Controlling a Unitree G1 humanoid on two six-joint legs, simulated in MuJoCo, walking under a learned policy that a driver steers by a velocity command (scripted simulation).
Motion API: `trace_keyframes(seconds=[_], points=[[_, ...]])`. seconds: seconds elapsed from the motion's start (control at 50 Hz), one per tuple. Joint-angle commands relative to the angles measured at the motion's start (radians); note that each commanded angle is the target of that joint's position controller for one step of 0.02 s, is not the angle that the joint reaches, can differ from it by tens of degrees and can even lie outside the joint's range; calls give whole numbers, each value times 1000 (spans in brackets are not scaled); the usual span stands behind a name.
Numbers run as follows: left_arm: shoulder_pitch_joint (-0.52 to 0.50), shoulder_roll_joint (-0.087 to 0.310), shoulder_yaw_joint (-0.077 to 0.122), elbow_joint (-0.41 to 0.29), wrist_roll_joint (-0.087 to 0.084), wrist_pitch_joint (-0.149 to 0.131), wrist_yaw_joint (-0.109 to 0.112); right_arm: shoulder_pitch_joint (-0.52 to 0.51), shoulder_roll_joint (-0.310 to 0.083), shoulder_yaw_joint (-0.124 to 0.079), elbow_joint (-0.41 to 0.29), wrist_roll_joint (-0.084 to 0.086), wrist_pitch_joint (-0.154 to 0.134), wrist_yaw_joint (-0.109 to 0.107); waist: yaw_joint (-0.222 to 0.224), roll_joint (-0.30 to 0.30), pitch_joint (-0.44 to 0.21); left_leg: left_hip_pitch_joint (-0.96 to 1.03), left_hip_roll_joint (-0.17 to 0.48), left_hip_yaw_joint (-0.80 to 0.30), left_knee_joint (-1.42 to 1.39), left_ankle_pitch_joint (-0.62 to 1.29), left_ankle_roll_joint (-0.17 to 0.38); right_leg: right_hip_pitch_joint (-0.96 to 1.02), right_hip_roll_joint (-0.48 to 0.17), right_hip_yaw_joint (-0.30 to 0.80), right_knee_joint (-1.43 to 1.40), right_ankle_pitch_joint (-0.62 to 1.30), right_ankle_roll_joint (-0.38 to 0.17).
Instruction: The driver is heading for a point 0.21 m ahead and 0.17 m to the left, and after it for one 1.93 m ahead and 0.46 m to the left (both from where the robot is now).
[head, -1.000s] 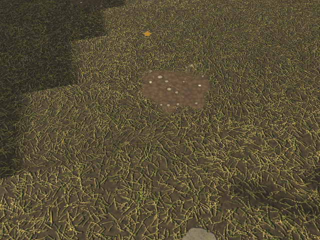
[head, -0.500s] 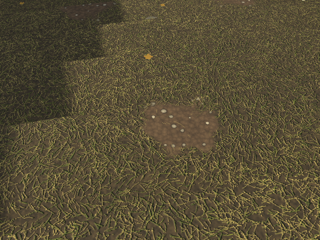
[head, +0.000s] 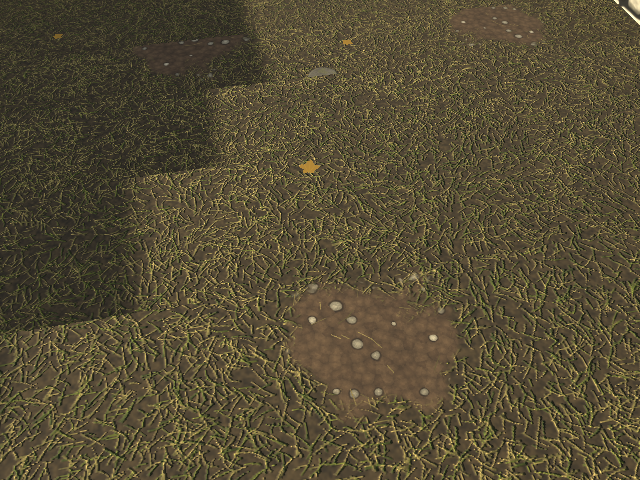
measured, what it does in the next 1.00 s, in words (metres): goes down, turning left: left foot, then right foot 0.17 m lower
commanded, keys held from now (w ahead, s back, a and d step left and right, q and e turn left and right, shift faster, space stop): w+q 0.48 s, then w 0.52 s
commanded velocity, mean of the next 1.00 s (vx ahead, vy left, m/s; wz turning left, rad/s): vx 0.50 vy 0.00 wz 0.36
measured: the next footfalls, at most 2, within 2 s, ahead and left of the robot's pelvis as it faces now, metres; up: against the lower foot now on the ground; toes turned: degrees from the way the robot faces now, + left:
left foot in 0.40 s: +0.26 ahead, +0.16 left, +0.00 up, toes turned +15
right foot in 0.78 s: +0.61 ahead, +0.04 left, -0.17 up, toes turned +17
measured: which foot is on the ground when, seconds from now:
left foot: up 0.00-0.38, down 0.40-0.80, up 0.82-1.00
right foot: down 0.00-0.44, up 0.46-0.76, down 0.78-1.00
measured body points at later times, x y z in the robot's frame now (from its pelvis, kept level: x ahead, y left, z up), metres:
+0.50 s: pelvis +0.26 +0.07 -0.04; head +0.26 +0.07 +0.41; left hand +0.25 +0.32 -0.18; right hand +0.39 -0.17 -0.16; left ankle +0.22 +0.15 -0.74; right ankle +0.14 -0.10 -0.65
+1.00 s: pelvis +0.57 +0.13 -0.17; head +0.58 +0.14 +0.28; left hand +0.45 +0.34 -0.32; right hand +0.75 -0.05 -0.30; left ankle +0.62 +0.30 -0.83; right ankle +0.57 +0.03 -0.90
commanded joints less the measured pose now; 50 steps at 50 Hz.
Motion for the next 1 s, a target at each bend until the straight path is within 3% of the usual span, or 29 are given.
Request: trace_keyframes(seconds=[0.02,0.08,0.18,0.24,0.32,0.4,0.42,0.44,0.46,0.48,0.5,0.54,0.58,0.6,0.62,0.64,0.68,0.74,0.76,0.78,0.8,0.82,0.84,0.86,0.88,0.9,0.92,0.96,1.0], points=[[202,25,10,47,-3,-3,31,-27,-2,2,-55,-18,-11,-29,60,-61,-4,-371,122,-65,129,116,33,300,-312,332,-311,-25,-176],[193,2,14,40,16,-18,29,-19,22,2,-40,5,1,-10,26,-51,14,-355,132,-44,70,173,13,241,-274,161,-366,90,-172],[267,45,20,73,59,-30,-2,-189,10,11,-112,4,3,19,36,-48,30,-294,126,26,-161,451,-17,144,-225,-81,-350,358,-165],[280,67,23,78,85,-22,-17,-96,-25,7,-105,-8,3,40,0,-40,52,-307,119,-16,-20,520,-8,164,-268,-90,-271,377,-175],[340,78,18,94,68,-29,2,-233,-62,-6,-187,-10,2,11,33,-56,85,-422,109,18,-53,306,0,390,-307,-83,-176,447,-142],[233,202,57,43,67,-33,14,-25,-134,-57,-180,13,-20,-20,-73,-52,41,18,-43,170,-137,166,14,237,-259,-201,176,703,-87],[218,213,61,50,72,-32,-7,128,-181,-85,-131,15,-45,-38,-143,-7,8,227,-109,190,-251,270,58,96,-210,-206,430,609,-63],[318,80,37,34,93,-26,-29,223,-247,-99,-106,3,-63,-67,-108,254,-110,513,10,-96,-379,549,266,-175,-54,-189,873,-125,35],[259,5,3,-30,72,-40,-78,337,-262,-85,-66,-6,-64,-70,-129,192,-221,677,158,-480,-475,820,426,-403,68,18,1093,-569,60],[-22,2,3,-162,-6,-46,-85,378,-200,-72,-31,-6,-93,-56,-214,114,-15,562,242,-627,-607,512,373,-652,68,188,1004,-552,27],[-120,39,17,-200,-9,-32,-58,275,-102,-42,-29,25,-101,-46,-169,68,100,397,263,-608,-559,318,318,-696,1,243,949,-472,30],[45,52,14,-147,49,-1,-33,57,-54,-4,-66,26,-63,-21,6,6,89,24,229,-501,-464,238,311,-543,-46,244,886,-341,26],[190,0,-15,-88,96,21,-47,-50,-12,29,-111,-7,-27,-37,72,-30,86,-319,112,-304,-421,56,242,-367,-83,208,751,12,5],[261,-20,-24,-72,105,10,-55,-87,-5,41,-162,-10,-34,-59,90,-22,47,-492,0,-142,-389,8,205,-148,-58,126,614,293,5],[217,-13,-30,-80,88,0,-62,-58,6,54,-152,-23,-47,-83,64,-5,51,-521,-16,-127,-349,-26,176,-116,-87,147,532,524,29],[185,-18,-41,-87,60,1,-67,-50,-22,50,-159,-17,-51,-98,34,-56,31,-592,-61,-41,-307,-125,119,48,-83,110,308,720,47],[103,44,-21,-115,12,19,-65,43,-126,39,-128,-13,-49,-64,18,3,85,-702,-31,-79,-307,-262,126,246,-41,13,295,585,104],[36,102,-18,-113,61,45,-51,202,-138,48,-74,43,-42,-27,-35,-38,173,-305,46,-289,-167,-317,159,111,-101,77,-87,462,81],[63,123,-10,-109,58,47,-44,198,-174,41,-62,55,-28,-14,-16,-18,180,-177,49,-313,-98,-184,162,131,-94,61,-194,471,56],[242,170,16,-61,44,40,-32,136,-200,35,-71,36,-12,8,72,8,137,-148,57,-338,70,-7,116,271,-123,67,-209,482,-4],[516,231,55,6,49,25,-29,231,-106,52,-37,-25,-16,40,133,-76,-45,-287,-34,-240,396,268,52,646,-158,89,46,593,-128],[611,275,63,22,48,26,-46,390,29,76,-5,-18,-5,52,92,-306,-331,-585,-175,-106,821,-284,-50,1060,-334,321,234,978,-385],[620,249,61,38,65,44,-55,218,-56,61,-102,-3,9,46,164,-174,-300,-804,-180,-65,961,-339,-79,1089,-358,488,167,845,-379],[507,273,69,14,42,46,-59,30,-94,50,-204,6,1,29,162,-125,-156,-1039,-119,-65,926,-205,-88,960,-413,638,23,233,-366],[406,203,47,8,34,39,-61,-46,-115,46,-218,16,-2,-1,129,-21,-12,-1063,-22,-66,862,-62,-66,670,-423,640,-95,-111,-343],[301,19,-19,-14,47,15,-47,-89,-80,62,-219,-10,-5,-33,73,64,40,-942,89,-163,497,218,-27,459,-420,569,-188,-60,-304],[235,-32,-43,-28,54,9,-44,-86,-49,71,-196,-26,10,-40,6,6,108,-765,170,-155,302,306,-9,206,-393,514,-264,-18,-316],[272,5,-32,-6,-4,-16,-25,-143,-17,72,-188,-29,29,-27,24,-63,81,-524,163,-15,-63,400,-20,64,-258,322,-315,17,-295],[286,96,-10,14,-6,-32,-31,-197,-4,86,-201,1,42,-9,30,-27,66,-308,119,57,-275,410,-35,-28,-212,222,-298,160,-243]])
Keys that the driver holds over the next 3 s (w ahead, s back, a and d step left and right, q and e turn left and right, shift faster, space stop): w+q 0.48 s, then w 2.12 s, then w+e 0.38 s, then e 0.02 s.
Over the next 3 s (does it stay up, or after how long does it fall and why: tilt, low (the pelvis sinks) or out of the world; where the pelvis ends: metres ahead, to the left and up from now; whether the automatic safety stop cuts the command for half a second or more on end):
stays up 1.70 0.49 -0.37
